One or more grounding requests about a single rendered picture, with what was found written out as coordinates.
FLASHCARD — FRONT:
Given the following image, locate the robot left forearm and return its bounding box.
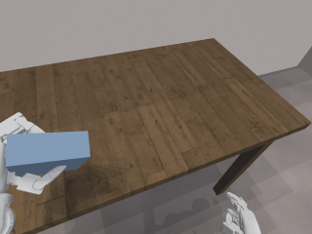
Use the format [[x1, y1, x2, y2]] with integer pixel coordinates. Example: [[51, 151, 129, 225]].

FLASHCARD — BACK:
[[0, 193, 16, 234]]

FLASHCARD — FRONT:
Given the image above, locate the sponge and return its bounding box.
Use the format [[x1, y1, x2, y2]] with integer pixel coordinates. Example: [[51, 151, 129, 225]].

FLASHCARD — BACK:
[[6, 131, 91, 177]]

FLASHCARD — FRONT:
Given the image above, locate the left robot hand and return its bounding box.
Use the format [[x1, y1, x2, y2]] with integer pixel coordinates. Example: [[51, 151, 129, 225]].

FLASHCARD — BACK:
[[0, 112, 67, 195]]

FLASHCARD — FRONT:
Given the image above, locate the table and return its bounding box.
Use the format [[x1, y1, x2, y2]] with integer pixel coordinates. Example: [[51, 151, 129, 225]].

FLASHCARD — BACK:
[[0, 38, 311, 234]]

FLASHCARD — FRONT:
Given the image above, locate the right robot hand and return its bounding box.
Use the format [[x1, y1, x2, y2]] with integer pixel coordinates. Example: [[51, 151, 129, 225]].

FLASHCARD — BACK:
[[223, 192, 261, 234]]

